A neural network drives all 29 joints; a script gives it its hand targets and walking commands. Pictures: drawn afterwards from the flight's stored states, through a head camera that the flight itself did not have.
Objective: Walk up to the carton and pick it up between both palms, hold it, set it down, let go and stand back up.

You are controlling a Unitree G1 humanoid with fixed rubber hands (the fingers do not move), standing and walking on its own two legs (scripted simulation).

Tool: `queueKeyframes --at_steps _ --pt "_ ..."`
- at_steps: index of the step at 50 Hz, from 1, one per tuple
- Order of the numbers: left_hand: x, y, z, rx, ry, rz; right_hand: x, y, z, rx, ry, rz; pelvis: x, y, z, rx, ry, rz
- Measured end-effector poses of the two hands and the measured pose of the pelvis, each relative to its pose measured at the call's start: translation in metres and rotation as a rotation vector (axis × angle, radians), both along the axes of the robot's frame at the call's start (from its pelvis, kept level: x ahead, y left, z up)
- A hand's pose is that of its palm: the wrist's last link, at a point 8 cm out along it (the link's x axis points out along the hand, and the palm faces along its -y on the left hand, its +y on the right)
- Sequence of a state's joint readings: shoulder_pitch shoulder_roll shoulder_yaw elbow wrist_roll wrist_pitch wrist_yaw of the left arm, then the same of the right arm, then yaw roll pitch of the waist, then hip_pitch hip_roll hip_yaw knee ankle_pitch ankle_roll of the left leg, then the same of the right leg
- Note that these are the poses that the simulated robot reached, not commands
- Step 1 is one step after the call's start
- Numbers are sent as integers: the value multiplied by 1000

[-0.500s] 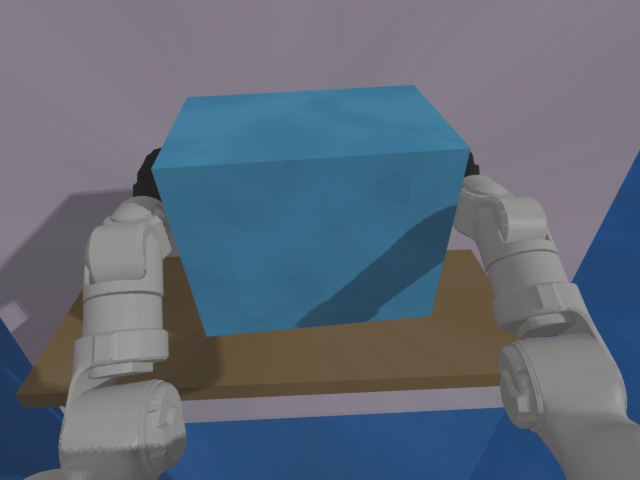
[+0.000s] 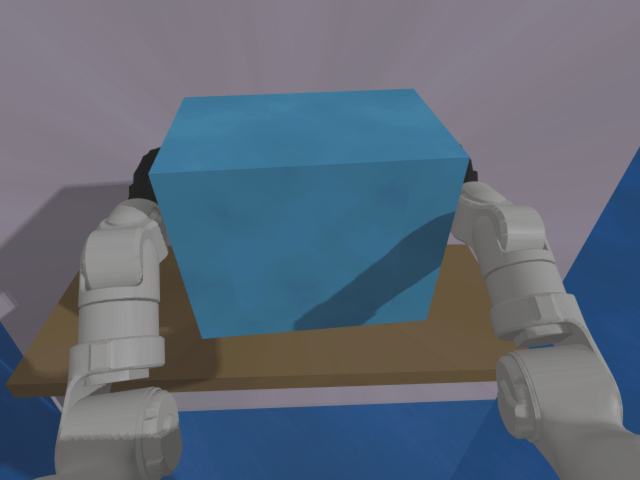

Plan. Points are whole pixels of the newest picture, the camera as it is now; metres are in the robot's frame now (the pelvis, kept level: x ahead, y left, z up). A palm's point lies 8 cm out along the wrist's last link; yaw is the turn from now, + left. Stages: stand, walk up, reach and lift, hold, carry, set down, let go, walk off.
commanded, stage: hold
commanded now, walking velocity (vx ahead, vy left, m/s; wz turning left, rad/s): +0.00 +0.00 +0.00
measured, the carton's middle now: (309, 212) +0.36 +0.00 +0.21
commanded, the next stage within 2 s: none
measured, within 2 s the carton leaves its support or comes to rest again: neither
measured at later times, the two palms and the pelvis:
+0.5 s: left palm (153, 199) +0.36 +0.18 +0.23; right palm (464, 186) +0.37 -0.19 +0.25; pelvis +0.00 +0.00 +0.00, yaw -1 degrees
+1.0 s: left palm (146, 204) +0.36 +0.19 +0.23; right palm (456, 189) +0.37 -0.18 +0.24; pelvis +0.00 +0.00 +0.00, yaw +0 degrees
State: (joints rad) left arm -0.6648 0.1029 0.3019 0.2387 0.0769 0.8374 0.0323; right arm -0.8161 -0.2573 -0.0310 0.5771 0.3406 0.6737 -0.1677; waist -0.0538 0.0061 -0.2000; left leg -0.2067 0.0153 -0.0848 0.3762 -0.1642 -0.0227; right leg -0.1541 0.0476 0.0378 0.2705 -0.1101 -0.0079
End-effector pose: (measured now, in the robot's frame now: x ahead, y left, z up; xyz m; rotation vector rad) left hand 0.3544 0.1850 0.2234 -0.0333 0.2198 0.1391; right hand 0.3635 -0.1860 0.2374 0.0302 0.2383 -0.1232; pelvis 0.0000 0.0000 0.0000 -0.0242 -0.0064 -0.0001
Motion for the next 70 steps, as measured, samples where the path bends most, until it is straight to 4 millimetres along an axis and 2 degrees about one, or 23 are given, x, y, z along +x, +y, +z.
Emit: queueKeyframes --at_steps 14,29,41,47,52,57,65,70 --pt "-4 -4 16 11 -26 5 -4 -4 8 10 -27 4 -3 3 0 2 2 -10" --pt "11 -6 9 8 16 -8 9 -5 10 -29 15 -1 -2 -2 0 4 36 -11" --pt "-2 0 8 -6 -17 10 1 0 7 2 -11 9 6 -3 1 -1 -9 7" --pt "2 1 4 -2 13 6 4 1 4 -1 18 5 2 -2 0 2 -1 1" --pt "6 2 8 17 -8 1 7 2 7 -9 -4 6 0 0 0 -1 21 2" --pt "4 1 13 12 -38 2 4 1 11 -8 -32 6 1 2 0 -3 18 1" --pt "2 -3 4 5 6 -2 1 -3 2 -6 10 -1 1 2 0 1 5 -5" --pt "3 -5 5 -5 -11 -2 0 -4 5 -13 -8 -4 1 1 0 0 22 -10"
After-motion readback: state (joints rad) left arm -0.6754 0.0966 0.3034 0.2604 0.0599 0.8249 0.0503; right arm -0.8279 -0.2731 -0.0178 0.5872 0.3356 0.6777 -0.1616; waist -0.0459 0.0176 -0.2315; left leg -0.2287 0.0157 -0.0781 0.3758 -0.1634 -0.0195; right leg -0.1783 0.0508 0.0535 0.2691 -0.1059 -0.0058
